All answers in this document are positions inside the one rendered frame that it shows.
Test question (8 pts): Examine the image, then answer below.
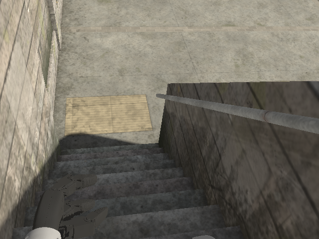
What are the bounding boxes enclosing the stairs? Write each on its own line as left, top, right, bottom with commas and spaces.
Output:
12, 142, 244, 239

